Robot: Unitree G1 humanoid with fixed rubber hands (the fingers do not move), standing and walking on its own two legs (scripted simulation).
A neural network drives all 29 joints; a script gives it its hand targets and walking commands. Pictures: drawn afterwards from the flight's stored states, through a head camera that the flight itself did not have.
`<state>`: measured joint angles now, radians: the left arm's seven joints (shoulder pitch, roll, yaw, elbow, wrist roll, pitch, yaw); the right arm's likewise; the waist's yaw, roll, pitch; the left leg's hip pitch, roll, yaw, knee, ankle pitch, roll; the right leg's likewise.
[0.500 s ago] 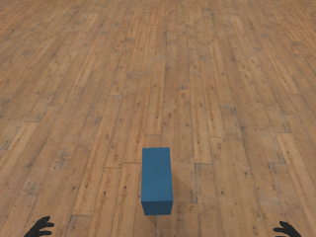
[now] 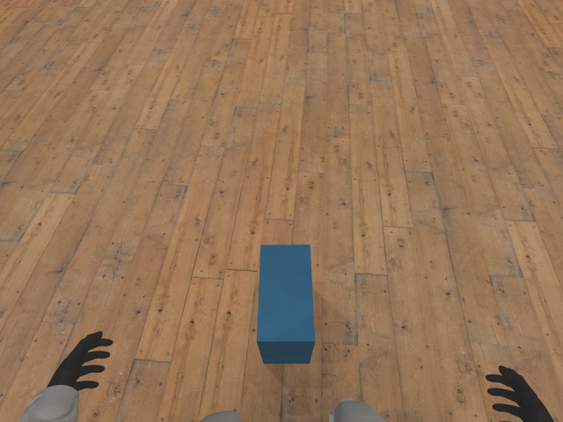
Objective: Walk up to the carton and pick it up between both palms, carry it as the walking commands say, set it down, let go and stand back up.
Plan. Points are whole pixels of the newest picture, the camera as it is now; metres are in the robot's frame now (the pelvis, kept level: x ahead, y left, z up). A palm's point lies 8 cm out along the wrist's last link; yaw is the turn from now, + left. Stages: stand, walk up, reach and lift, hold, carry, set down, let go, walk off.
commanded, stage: reach and lift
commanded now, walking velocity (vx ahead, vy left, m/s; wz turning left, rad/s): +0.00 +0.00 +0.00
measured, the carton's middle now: (285, 306) +0.47 +0.00 -0.61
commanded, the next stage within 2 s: none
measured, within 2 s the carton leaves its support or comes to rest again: neither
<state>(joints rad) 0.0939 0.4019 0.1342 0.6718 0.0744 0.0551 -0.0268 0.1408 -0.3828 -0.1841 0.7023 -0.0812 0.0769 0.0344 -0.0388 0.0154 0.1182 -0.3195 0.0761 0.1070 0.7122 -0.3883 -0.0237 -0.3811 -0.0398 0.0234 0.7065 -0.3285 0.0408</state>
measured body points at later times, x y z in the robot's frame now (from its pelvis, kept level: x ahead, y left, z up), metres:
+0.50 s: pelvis -0.02 -0.02 -0.02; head +0.12 +0.00 +0.40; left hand +0.27 +0.26 -0.11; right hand +0.25 -0.28 -0.12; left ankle -0.01 +0.13 -0.72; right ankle +0.03 -0.14 -0.72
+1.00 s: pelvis -0.06 -0.02 -0.06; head +0.19 +0.00 +0.31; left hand +0.39 +0.21 -0.16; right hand +0.37 -0.21 -0.17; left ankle -0.01 +0.13 -0.72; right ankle +0.03 -0.14 -0.72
